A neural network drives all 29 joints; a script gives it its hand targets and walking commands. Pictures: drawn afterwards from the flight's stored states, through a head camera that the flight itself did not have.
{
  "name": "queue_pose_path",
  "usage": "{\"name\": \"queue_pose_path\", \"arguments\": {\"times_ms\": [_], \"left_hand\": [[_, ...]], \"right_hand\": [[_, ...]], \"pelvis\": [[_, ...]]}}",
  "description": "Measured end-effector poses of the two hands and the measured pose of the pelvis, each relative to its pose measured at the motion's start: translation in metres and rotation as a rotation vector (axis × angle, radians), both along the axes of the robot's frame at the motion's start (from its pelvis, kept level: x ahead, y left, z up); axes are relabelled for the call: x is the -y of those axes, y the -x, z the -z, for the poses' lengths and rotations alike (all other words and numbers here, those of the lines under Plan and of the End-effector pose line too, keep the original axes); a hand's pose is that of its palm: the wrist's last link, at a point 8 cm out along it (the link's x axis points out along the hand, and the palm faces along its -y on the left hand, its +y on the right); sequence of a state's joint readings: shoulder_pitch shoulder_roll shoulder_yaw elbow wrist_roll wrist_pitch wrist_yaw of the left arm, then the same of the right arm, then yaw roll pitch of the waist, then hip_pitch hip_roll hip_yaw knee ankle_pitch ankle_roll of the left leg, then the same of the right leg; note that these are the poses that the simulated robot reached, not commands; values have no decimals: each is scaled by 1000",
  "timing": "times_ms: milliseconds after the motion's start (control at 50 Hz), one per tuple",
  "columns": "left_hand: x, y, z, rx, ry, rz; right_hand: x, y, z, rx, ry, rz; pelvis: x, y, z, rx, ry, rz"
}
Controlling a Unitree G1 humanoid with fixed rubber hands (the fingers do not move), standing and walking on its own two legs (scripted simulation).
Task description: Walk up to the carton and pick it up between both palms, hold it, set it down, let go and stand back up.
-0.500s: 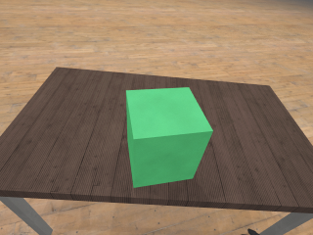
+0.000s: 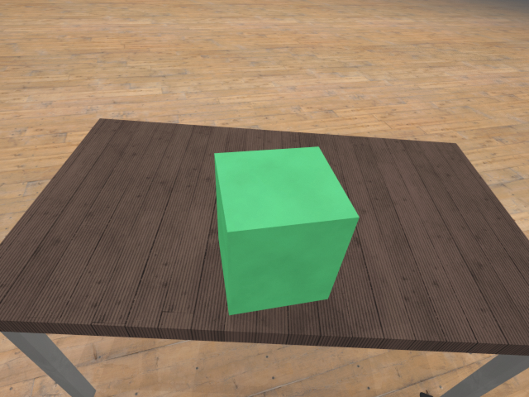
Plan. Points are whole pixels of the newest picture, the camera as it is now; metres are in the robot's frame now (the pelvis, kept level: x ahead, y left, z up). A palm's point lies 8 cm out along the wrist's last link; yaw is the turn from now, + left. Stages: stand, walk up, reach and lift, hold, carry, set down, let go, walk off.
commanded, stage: stand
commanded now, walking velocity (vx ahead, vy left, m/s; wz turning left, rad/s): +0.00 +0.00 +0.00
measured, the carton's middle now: (274, 230) +0.44 +0.02 -0.01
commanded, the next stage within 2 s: none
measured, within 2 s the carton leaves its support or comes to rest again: neither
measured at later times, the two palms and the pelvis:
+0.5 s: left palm out of the picture +0.04 +0.29 -0.13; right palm out of the picture +0.11 -0.26 -0.10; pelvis -0.01 +0.00 +0.00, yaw +0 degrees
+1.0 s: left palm out of the picture +0.03 +0.29 -0.13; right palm out of the picture +0.10 -0.26 -0.11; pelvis -0.01 +0.00 +0.00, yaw +0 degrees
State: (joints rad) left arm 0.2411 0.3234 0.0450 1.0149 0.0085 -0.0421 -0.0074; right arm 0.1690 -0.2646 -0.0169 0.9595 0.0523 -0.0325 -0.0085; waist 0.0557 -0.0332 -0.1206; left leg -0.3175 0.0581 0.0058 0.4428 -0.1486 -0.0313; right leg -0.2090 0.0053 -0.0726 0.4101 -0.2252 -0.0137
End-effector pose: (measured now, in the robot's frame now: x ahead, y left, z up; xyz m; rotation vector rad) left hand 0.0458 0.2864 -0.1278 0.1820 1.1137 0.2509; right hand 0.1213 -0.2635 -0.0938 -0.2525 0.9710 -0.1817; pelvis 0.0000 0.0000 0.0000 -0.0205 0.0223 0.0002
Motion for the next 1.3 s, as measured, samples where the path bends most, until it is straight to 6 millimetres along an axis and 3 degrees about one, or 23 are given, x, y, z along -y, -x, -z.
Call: {"name": "queue_pose_path", "arguments": {"times_ms": [320,1300], "left_hand": [[-3,9,-1,-12,-8,-5],[-6,16,-4,-51,-23,-4]], "right_hand": [[-1,12,6,-24,-10,10],[-3,21,15,-73,-25,15]], "pelvis": [[-1,5,0,7,2,0],[-1,6,0,8,2,0]]}}
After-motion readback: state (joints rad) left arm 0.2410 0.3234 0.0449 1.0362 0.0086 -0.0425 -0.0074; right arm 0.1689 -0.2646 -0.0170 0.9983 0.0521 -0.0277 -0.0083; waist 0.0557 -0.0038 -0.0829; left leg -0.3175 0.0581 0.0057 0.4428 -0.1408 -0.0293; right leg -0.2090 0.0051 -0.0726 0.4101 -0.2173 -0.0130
